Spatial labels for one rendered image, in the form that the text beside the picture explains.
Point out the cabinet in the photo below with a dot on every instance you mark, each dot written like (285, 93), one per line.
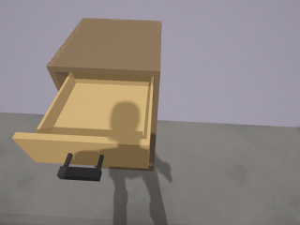
(114, 47)

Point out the handle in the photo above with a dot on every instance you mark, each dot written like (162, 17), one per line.
(80, 173)

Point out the drawer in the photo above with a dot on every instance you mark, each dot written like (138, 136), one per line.
(92, 115)

